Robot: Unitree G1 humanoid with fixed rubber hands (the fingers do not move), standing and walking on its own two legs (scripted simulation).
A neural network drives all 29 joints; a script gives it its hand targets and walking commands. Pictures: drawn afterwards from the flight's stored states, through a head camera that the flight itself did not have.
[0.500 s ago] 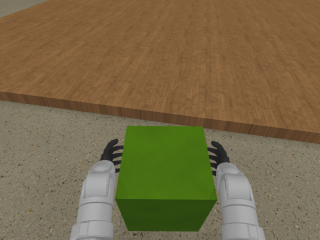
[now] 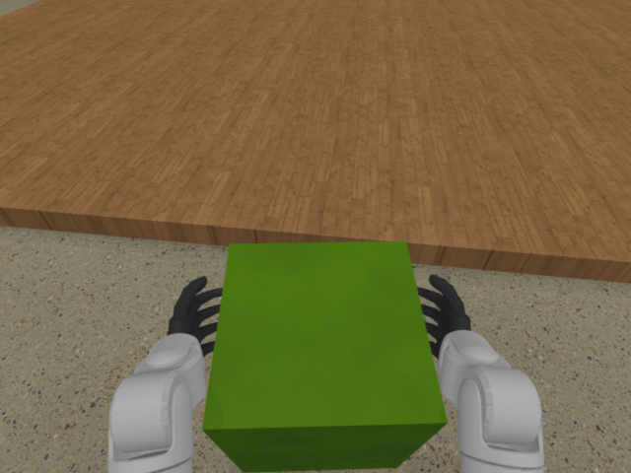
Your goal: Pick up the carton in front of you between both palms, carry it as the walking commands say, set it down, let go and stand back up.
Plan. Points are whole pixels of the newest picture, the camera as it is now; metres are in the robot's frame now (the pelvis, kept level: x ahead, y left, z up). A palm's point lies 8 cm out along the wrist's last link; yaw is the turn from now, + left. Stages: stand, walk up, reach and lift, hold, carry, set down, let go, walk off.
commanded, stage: carry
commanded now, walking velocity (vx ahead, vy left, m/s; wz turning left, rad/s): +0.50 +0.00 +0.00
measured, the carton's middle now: (319, 364) +0.26 +0.01 +0.03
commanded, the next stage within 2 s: none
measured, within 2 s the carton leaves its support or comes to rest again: neither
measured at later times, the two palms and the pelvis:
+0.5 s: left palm (233, 190) +0.50 +0.15 +0.11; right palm (417, 187) +0.53 -0.15 +0.10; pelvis +0.29 -0.02 +0.01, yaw +3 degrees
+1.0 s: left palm (247, 99) +0.84 +0.17 +0.11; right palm (381, 97) +0.85 -0.13 +0.11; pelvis +0.62 +0.02 +0.02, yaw +0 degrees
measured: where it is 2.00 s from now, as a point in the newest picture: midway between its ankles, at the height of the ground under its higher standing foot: (318, 223)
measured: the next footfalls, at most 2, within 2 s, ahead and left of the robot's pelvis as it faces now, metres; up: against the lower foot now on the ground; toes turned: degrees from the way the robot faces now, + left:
right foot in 0.16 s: +0.18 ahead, -0.10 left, +0.00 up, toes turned -7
left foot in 0.60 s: +0.55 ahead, +0.10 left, +0.00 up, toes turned +13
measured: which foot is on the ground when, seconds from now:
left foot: down 0.00-0.18, up 0.20-0.58, down 0.60-1.00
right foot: up 0.00-0.14, down 0.16-0.64, up 0.66-1.00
